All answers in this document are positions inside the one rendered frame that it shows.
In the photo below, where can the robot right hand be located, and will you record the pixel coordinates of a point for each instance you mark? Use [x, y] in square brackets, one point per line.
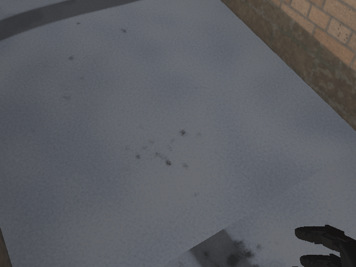
[331, 238]

